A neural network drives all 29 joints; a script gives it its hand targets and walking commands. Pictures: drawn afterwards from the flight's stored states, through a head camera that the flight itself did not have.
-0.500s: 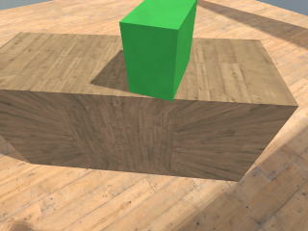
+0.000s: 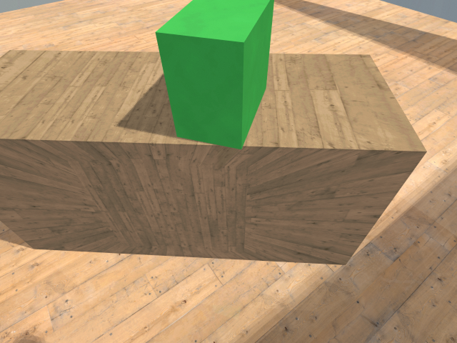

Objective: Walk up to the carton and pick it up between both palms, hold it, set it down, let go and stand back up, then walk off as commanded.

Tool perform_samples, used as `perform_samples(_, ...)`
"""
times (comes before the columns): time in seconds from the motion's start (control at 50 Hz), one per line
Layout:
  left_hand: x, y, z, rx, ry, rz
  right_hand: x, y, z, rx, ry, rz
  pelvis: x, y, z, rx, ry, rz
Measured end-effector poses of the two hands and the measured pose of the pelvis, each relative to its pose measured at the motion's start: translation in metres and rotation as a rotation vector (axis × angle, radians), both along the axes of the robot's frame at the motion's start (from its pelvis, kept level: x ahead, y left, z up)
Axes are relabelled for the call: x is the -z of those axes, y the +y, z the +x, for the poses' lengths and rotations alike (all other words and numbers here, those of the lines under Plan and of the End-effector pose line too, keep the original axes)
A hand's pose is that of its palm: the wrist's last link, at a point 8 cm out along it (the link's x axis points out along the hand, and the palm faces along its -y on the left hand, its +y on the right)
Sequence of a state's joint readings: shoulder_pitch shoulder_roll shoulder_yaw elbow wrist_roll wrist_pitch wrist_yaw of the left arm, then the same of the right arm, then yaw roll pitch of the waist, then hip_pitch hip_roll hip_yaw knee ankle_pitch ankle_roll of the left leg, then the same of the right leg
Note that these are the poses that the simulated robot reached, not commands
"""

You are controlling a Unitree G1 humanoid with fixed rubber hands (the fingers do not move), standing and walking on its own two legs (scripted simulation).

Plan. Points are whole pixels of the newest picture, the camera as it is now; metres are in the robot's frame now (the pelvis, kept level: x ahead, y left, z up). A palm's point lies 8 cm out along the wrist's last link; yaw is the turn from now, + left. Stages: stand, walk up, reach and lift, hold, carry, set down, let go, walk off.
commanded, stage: walk up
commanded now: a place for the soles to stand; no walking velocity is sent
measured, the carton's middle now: (224, 67) +0.78 +0.05 +0.10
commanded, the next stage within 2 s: none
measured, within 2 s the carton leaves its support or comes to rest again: neither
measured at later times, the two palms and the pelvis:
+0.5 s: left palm out of the picture +0.07 +0.26 -0.12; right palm out of the picture +0.08 -0.31 -0.11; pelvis +0.00 -0.02 +0.00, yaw -2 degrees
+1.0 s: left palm out of the picture +0.09 +0.26 -0.12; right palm out of the picture +0.09 -0.31 -0.11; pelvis +0.01 -0.02 -0.01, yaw -3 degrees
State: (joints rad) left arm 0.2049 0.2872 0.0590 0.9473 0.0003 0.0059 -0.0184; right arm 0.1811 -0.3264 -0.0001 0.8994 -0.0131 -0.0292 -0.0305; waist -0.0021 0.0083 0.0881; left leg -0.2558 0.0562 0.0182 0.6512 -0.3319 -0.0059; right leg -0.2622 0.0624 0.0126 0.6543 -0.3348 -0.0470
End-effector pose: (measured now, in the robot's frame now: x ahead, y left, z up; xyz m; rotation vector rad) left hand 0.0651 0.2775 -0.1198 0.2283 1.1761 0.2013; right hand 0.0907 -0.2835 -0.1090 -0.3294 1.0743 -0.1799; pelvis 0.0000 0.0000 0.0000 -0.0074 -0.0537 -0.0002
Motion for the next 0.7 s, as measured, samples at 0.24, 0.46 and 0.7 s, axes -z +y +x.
perform_samples(0.24, 0.005, -0.025, -0.001, 0.006, -0.002, 0.016, 0.011, -0.032, -0.007, 0.011, 0.015, 0.001, 0.008, -0.029, -0.004, 0.029, -0.013, 0.017)
perform_samples(0.46, -0.004, -0.019, 0.009, 0.035, 0.009, 0.031, 0.008, -0.024, -0.008, 0.029, 0.039, 0.017, 0.001, -0.023, 0.003, 0.034, 0.013, -0.007)
perform_samples(0.7, 0.005, -0.027, 0.013, 0.041, 0.006, 0.002, 0.000, -0.034, -0.006, 0.031, 0.036, -0.013, 0.002, -0.027, 0.006, 0.039, 0.010, 0.002)
